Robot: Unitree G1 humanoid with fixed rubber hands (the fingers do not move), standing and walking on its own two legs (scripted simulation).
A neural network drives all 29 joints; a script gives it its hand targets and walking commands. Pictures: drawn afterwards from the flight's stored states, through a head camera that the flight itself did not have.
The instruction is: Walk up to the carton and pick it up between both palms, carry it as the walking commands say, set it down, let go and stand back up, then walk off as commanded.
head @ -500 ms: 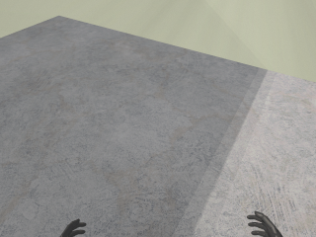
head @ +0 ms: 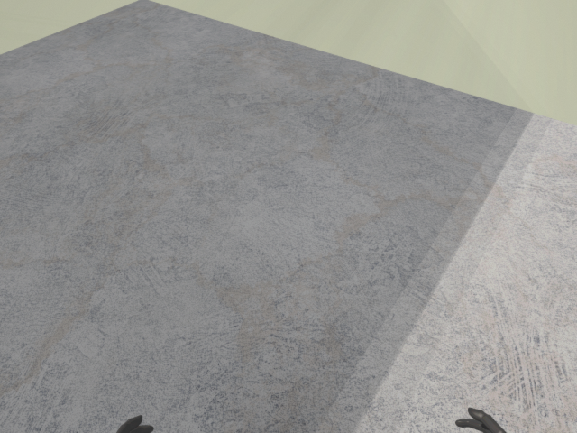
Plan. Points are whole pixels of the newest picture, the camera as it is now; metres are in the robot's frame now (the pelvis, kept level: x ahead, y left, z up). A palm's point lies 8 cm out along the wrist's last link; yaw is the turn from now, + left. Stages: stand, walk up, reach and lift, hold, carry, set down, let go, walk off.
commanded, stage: walk up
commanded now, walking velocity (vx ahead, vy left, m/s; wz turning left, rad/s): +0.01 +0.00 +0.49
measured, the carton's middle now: out of the picture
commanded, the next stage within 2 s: none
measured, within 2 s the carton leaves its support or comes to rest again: neither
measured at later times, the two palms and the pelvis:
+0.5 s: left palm out of the picture +0.07 +0.30 -0.06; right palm out of the picture +0.07 -0.23 -0.13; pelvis -0.04 +0.01 +0.01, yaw +7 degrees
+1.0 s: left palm out of the picture +0.02 +0.36 -0.11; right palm out of the picture +0.13 -0.16 -0.10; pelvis -0.04 +0.07 +0.00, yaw +20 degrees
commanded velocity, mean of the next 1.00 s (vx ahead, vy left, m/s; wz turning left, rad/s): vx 0.01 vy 0.00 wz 0.50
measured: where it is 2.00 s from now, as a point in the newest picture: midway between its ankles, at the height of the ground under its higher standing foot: outside the picture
